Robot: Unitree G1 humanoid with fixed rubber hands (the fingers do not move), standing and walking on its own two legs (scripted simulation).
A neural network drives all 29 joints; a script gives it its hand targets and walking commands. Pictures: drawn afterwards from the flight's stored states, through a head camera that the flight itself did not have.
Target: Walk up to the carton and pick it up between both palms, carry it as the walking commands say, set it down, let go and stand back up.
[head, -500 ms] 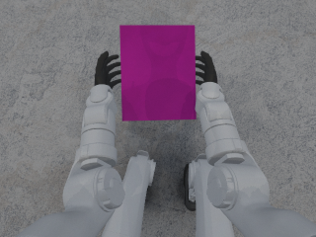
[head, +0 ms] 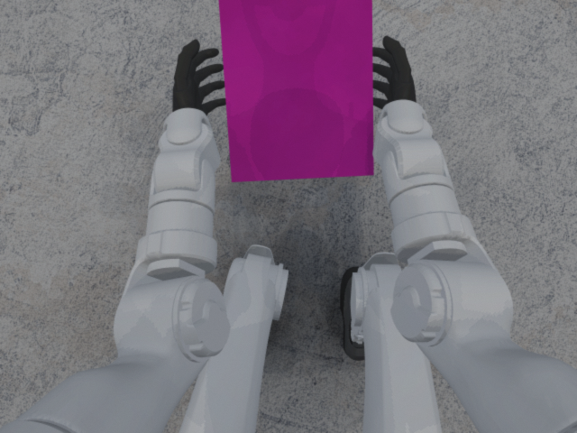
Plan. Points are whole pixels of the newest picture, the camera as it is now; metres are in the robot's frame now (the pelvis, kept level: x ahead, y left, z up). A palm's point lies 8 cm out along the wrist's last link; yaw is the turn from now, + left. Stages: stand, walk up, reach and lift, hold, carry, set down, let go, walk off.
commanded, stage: set down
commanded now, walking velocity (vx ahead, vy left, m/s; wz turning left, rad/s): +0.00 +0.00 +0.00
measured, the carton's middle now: (293, 101) +0.53 +0.06 -0.18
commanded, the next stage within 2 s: none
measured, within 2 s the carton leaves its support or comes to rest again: neither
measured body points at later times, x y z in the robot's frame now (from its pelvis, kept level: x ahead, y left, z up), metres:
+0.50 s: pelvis -0.01 -0.01 -0.06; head +0.32 +0.01 +0.25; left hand +0.51 +0.18 -0.18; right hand +0.54 -0.08 -0.20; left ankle +0.08 +0.11 -0.44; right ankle +0.13 -0.13 -0.44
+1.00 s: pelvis +0.00 +0.00 -0.10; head +0.35 +0.03 +0.18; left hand +0.52 +0.19 -0.24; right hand +0.55 -0.07 -0.26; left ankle +0.08 +0.11 -0.44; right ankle +0.13 -0.13 -0.44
